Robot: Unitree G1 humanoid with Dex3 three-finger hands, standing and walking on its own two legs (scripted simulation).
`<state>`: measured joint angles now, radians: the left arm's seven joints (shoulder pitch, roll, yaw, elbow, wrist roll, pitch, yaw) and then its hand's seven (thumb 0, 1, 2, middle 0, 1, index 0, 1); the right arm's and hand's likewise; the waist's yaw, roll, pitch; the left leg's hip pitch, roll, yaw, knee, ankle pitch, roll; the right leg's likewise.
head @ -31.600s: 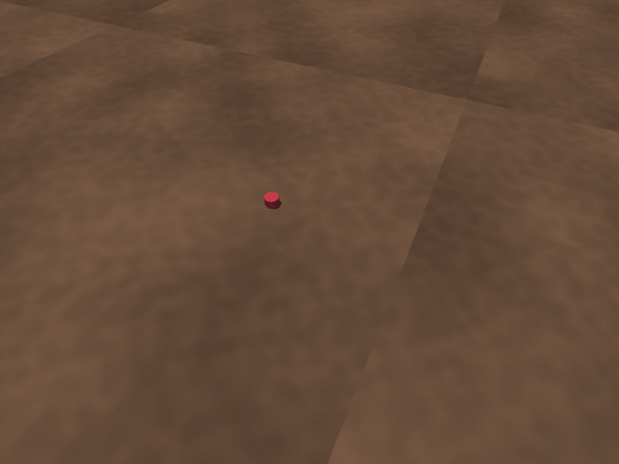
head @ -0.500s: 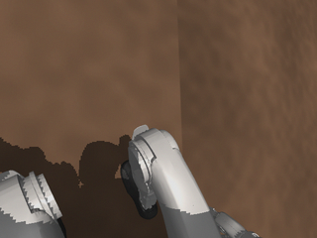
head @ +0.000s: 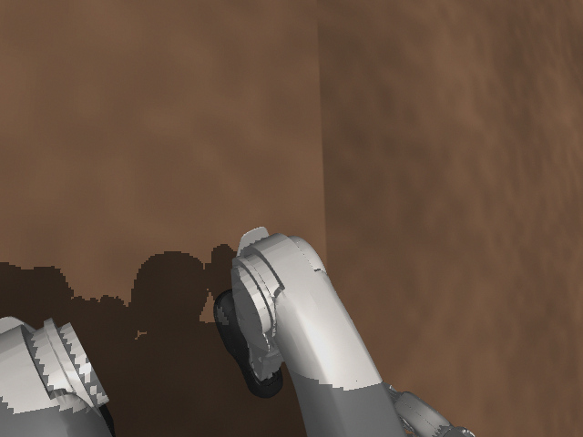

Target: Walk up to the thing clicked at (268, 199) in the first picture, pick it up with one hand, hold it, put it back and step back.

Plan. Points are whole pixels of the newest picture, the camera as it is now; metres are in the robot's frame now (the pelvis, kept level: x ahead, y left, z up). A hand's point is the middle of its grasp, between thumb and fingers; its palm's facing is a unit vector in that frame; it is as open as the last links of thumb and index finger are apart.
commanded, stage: open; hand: left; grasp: from above
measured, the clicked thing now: out of the picture +0.46 +0.31 -0.29
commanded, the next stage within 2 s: withdraw in 0.50 s
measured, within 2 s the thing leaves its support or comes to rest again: neither
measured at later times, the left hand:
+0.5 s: hand out of the picture +0.45 +0.31 -0.26, palm faces -0.46 -0.18 -0.87, open 13.9 cm
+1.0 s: hand out of the picture +0.48 +0.34 -0.14, palm faces -0.25 -0.09 -0.96, open 14.1 cm
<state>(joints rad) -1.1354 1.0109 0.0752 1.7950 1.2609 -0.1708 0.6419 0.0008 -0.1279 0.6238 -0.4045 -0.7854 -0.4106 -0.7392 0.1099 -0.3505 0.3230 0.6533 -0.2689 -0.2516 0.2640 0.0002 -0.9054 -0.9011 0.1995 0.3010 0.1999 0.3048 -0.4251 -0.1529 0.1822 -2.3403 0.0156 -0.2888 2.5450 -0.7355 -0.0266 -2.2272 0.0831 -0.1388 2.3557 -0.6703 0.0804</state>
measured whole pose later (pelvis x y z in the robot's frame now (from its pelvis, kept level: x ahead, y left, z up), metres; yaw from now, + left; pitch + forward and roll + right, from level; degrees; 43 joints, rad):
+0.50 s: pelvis +0.00 +0.00 +0.00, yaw +0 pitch +28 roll -15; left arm -1.12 1.02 0.07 1.78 1.24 -0.18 0.61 0.00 -0.46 0.92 -0.09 -1.04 -0.11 -1.02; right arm 0.11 -0.35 0.33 0.64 -0.26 -0.24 0.25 0.00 -0.90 -0.90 0.20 0.30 0.20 0.30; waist -0.42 -0.15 0.19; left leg -2.33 0.02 -0.29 2.53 -0.73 -0.03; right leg -2.22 0.08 -0.14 2.34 -0.66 0.08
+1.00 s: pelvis +0.01 +0.00 +0.02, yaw +2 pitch +34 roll -13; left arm -0.99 0.81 0.06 1.40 1.17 -0.03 0.51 0.00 -0.51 0.98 -0.09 -0.99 -0.09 -0.99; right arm 0.16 -0.32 0.19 0.68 -0.18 -0.15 0.29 0.00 -0.91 -0.90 0.20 0.30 0.20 0.30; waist -0.32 -0.01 -0.04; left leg -2.34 0.02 -0.24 2.47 -0.74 -0.03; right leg -2.25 0.06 -0.11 2.32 -0.69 0.06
